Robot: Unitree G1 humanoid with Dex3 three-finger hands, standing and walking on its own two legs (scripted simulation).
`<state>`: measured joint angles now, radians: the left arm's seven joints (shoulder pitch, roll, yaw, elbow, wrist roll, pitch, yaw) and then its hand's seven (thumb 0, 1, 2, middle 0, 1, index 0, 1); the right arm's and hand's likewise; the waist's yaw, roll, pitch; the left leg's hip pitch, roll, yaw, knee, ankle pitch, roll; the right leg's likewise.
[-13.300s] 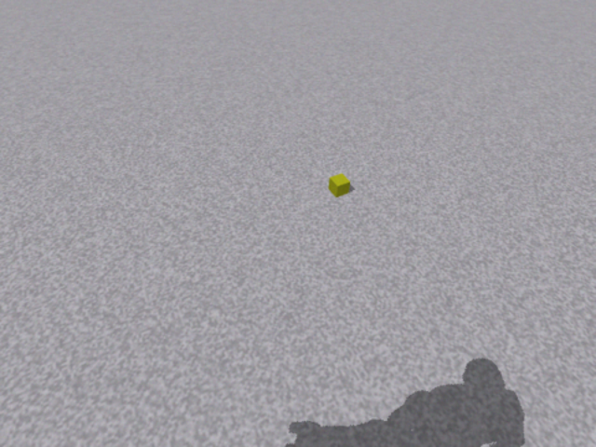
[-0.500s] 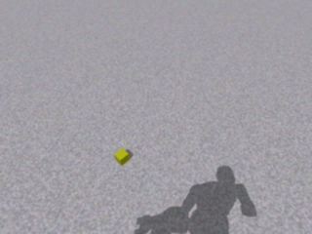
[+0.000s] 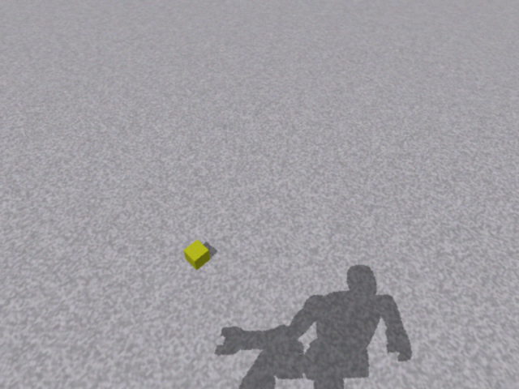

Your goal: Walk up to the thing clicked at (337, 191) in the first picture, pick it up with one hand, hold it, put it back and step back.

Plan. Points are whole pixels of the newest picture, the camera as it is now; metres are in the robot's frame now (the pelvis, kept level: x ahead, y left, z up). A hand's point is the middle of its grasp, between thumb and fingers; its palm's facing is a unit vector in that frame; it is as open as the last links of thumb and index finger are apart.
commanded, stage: walk up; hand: left
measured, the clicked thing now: (197, 254) +0.77 +0.25 -0.73
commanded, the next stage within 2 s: stand in 0.52 s
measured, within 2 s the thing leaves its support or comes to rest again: neither
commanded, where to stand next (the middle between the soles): +0.40 +0.01 m, yaw -2 degrees
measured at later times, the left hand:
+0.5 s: hand out of the picture +0.12 +0.26 -0.14, palm faces +0.05 -0.94 -0.32, open 7.3 cm
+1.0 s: hand out of the picture +0.07 +0.25 -0.14, palm faces -0.02 -0.94 -0.35, open 7.3 cm
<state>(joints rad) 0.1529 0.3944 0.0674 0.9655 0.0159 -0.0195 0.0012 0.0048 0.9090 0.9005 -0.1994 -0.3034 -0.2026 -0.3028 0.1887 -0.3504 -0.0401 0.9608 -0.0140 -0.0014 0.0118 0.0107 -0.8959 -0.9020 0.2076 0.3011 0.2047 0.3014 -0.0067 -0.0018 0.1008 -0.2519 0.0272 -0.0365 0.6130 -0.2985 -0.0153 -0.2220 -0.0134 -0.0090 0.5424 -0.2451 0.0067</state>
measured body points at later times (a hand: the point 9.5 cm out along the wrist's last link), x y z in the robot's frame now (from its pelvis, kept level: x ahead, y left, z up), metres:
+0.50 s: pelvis +0.02 +0.00 +0.01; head +0.03 +0.02 +0.46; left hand +0.12 +0.31 -0.12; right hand +0.12 -0.29 -0.11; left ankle +0.02 +0.13 -0.73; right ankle +0.02 -0.14 -0.73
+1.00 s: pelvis +0.01 -0.01 +0.02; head +0.02 -0.01 +0.47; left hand +0.08 +0.30 -0.11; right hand +0.10 -0.31 -0.12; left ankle +0.02 +0.13 -0.73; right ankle +0.02 -0.14 -0.73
